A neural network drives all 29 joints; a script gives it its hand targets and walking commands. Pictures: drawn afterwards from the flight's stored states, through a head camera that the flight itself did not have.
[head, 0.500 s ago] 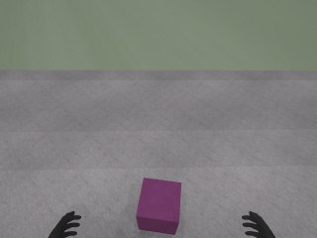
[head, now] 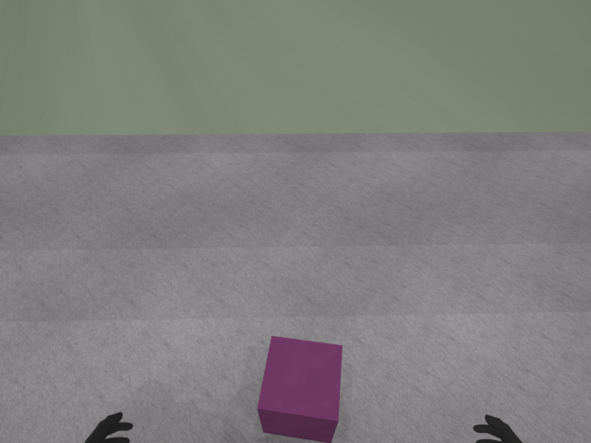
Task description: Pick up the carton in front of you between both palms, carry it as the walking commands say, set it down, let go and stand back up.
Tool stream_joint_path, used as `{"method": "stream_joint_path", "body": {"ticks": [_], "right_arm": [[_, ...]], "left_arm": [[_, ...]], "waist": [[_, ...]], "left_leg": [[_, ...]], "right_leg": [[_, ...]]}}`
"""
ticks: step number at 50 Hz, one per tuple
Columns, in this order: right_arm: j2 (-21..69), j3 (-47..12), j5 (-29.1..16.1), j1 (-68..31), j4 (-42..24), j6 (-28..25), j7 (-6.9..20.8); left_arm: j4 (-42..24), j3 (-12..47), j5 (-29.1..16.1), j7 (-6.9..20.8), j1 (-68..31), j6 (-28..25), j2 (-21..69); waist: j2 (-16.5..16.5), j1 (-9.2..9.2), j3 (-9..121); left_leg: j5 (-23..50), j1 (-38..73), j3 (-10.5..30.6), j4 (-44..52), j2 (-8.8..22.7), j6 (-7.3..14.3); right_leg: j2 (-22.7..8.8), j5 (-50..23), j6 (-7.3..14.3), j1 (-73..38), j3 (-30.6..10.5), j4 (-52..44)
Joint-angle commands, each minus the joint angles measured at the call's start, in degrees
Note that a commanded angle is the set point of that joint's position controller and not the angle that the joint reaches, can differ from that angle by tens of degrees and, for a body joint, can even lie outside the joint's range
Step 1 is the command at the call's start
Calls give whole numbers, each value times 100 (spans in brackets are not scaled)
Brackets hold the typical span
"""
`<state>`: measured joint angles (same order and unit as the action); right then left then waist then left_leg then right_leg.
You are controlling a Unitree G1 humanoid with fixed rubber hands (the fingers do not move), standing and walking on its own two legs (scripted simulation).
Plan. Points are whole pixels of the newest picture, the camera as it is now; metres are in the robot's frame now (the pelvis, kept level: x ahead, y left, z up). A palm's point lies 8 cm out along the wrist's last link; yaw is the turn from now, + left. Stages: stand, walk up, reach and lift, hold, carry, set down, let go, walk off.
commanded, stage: stand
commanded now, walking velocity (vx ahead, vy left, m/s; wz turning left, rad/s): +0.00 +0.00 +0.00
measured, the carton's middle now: (301, 390) +0.41 +0.00 -0.65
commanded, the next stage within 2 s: none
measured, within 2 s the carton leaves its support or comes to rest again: neither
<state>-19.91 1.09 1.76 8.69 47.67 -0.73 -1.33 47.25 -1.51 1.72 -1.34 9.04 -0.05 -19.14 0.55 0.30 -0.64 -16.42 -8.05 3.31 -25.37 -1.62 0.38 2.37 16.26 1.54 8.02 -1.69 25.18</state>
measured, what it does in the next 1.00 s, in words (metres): stands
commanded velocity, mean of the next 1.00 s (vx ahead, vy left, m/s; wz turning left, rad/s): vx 0.00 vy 0.00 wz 0.00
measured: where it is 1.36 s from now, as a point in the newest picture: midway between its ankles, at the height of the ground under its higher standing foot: outside the picture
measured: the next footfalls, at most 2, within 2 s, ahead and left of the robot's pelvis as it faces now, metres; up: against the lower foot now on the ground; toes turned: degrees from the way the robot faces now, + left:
none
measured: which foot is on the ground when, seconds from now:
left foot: down 0.00-1.00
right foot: down 0.00-1.00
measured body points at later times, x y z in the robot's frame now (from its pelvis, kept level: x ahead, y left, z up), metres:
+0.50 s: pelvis -0.01 +0.00 +0.00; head -0.01 +0.00 +0.45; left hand +0.10 +0.31 -0.11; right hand +0.11 -0.31 -0.11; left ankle -0.03 +0.12 -0.74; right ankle -0.03 -0.10 -0.74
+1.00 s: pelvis -0.02 +0.00 +0.01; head -0.01 +0.00 +0.46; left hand +0.07 +0.32 -0.11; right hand +0.09 -0.31 -0.11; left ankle -0.03 +0.12 -0.74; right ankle -0.03 -0.10 -0.74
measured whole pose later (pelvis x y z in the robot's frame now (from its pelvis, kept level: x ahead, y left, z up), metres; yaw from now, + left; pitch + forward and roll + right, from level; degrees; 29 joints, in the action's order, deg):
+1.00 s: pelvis -0.02 +0.00 +0.01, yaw +1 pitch -2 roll +0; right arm -22.3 -0.4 1.0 7.3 58.1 -1.0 -1.1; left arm 58.7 -0.5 1.0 -0.5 7.4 -0.5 -22.0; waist 0.1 0.6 -1.9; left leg -11.8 -6.3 4.2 -20.0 -2.0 0.6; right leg 1.7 12.0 1.0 6.0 -1.7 19.7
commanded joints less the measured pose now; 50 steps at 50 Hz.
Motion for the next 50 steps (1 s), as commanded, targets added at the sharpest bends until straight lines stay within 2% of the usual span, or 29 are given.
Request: {"method": "stream_joint_path", "body": {"ticks": [1, 2, 3, 6, 10, 11, 12, 13, 16, 17, 18, 20, 21, 22, 23, 24, 27, 29, 30, 32, 33, 40, 42, 43, 45, 46, 47, 48, 50], "right_arm": [[-879, 174, -33, -174, -246, -60, -27], [-742, 115, -48, -193, -102, -71, -54], [-842, 96, -11, -201, -139, -76, -56], [-934, 127, 17, -187, -46, -51, -43], [-897, 94, -3, -44, 223, -102, 14], [-992, 85, -77, -111, 170, -82, -4], [-944, 115, -60, -274, 147, -95, -12], [-972, 133, -68, -290, 99, -100, -17], [-1088, 100, -7, -117, 336, -62, -34], [-1136, 94, -23, -255, 217, -84, -15], [-1079, 94, -76, -288, 258, -95, -17], [-1035, 23, -20, -209, 500, -73, -53], [-1108, 86, -57, -373, 382, -61, -18], [-1096, 72, -15, -453, 423, -45, -30], [-1148, 90, -55, -149, 463, -44, -23], [-1058, 57, -104, -168, 532, -50, -24], [-1066, 64, -29, -184, 664, -26, -33], [-1225, 104, -92, -212, 558, -60, -34], [-1253, 70, -75, -461, 487, -74, -23], [-1144, 76, 12, -356, 588, -49, -22], [-1071, 27, -63, -178, 587, -31, -16], [-1078, -13, -61, -142, 700, -70, 5], [-1212, 23, -102, -372, 734, -93, 4], [-1132, 41, -64, -324, 730, -101, 17], [-1218, 6, -58, -363, 804, -52, -15], [-1173, 19, -103, -367, 716, -104, 6], [-1281, 55, -28, -285, 769, -72, 4], [-1299, 48, -84, -481, 714, -81, 6], [-1262, 40, -82, -260, 873, -82, -5]], "left_arm": [[-266, -254, -67, -22, -76, -72, -1016], [-154, -199, -2, -11, -257, -38, -920], [-211, -206, -17, -11, -270, -54, -904], [-6, -180, 26, -17, -177, -107, -975], [117, -193, -59, -14, -194, -80, -1166], [109, -167, -43, 13, -161, -96, -1016], [158, -175, -33, -3, -140, -116, -1042], [233, -154, -59, -9, -286, -121, -1044], [304, -153, -41, -15, -373, -60, -1102], [345, -171, -84, -34, -341, -29, -1036], [322, -98, -131, -17, -138, -88, -915], [414, -202, -58, 14, -281, -90, -1212], [483, -177, -73, 1, -267, -62, -1200], [420, -151, -38, 19, -363, -85, -1232], [508, -173, -28, 8, -416, -81, -1169], [519, -94, -48, 0, -316, -101, -1069], [563, -142, -93, 22, -222, -116, -1260], [566, -137, -69, 24, -298, -101, -1139], [597, -114, -30, 13, -395, -62, -1042], [663, -184, -33, 5, -340, -74, -1254], [687, -154, -19, 44, -335, -74, -1344], [817, -119, -109, 57, -353, -77, -1398], [830, -81, -71, 80, -409, -80, -1233], [821, -46, -48, 58, -379, -128, -1253], [843, -71, -36, 56, -402, -79, -1156], [902, -35, -97, 57, -372, -88, -1215], [953, -116, -74, 33, -317, -110, -1251], [924, -75, -63, 41, -291, -97, -1246], [842, -64, -99, 79, -297, -114, -1224]], "waist": [[35, 53, 607], [-17, -60, 561], [-286, 34, 153], [159, -27, -65], [-362, -19, 50], [58, -5, 337], [138, 52, 139], [-22, -105, 343], [-382, -17, 269], [-167, 36, 201], [353, 31, 121], [-26, 29, 408], [222, 69, 411], [-121, -3, 155], [-123, -7, 238], [165, -18, 243], [-261, 43, -140], [-248, -73, 188], [117, -15, 328], [-203, 91, -64], [39, -71, 100], [-76, -6, 393], [269, 105, 67], [-69, -36, -106], [135, 60, -22], [-222, -24, 141], [-284, -30, 254], [-110, 63, 245], [-213, 179, 148]], "left_leg": [[2103, 134, 473, 213, 549, -38], [2111, 233, 457, 196, 587, -36], [2148, 67, 557, 263, 647, -8], [1353, 9, 668, 555, 607, 62], [1498, 190, 601, 520, 627, 48], [1445, 217, 586, 469, 583, 33], [1482, 216, 606, 404, 618, 50], [1859, 243, 550, 442, 607, 41], [2031, 151, 644, 518, 597, 78], [1816, 113, 564, 571, 666, 47], [1683, 9, 554, 574, 646, 49], [1831, 181, 663, 528, 681, 89], [1841, 137, 647, 530, 680, 88], [1720, 147, 639, 550, 624, 43], [1635, 158, 533, 610, 606, 2], [1520, 198, 596, 560, 624, 61], [1781, 162, 676, 584, 697, 87], [1713, 173, 593, 702, 649, 51], [1731, 212, 547, 592, 661, 35], [1406, 18, 637, 637, 643, 59], [1314, 93, 618, 646, 616, 64], [1144, 100, 732, 778, 653, 101], [1076, -104, 676, 767, 595, 63], [1187, 92, 748, 836, 704, 81], [1137, 77, 757, 838, 718, 141], [1403, 110, 835, 872, 724, 131], [1505, 126, 819, 819, 725, 208], [1488, 157, 812, 809, 727, 147], [1465, 27, 743, 772, 660, 103]], "right_leg": [[-693, -2190, -1, -343, -714, -253], [-678, -2222, -51, -252, -621, -282], [-664, -2000, -72, 17, -603, -267], [-696, -1450, -42, 15, -799, -440], [-726, -1568, -50, -38, -735, -658], [-745, -1493, -39, -148, -741, -590], [-727, -1725, -31, 24, -836, -635], [-758, -2054, -28, -219, -728, -560], [-743, -2052, -57, -422, -697, -485], [-705, -1812, -67, -257, -623, -575], [-762, -1567, -52, -232, -707, -585], [-748, -1904, 19, -476, -724, -561], [-816, -1836, -6, -447, -710, -529], [-732, -1733, -38, -199, -697, -655], [-728, -1618, -42, -339, -703, -656], [-819, -1720, 30, -321, -831, -734], [-756, -1667, -92, -78, -764, -768], [-757, -1577, -69, -339, -711, -651], [-732, -1641, -63, -335, -653, -663], [-758, -1322, -58, -244, -685, -783], [-767, -1176, -17, -254, -691, -828], [-783, -1237, -16, -540, -766, -737], [-811, -1322, 11, -315, -806, -900], [-831, -1247, -4, -163, -763, -806], [-737, -1125, -14, -200, -699, -804], [-713, -1127, -56, -212, -655, -728], [-756, -1118, -10, -311, -724, -767], [-789, -1289, -7, -417, -699, -756], [-804, -1350, -28, -328, -628, -802]]}}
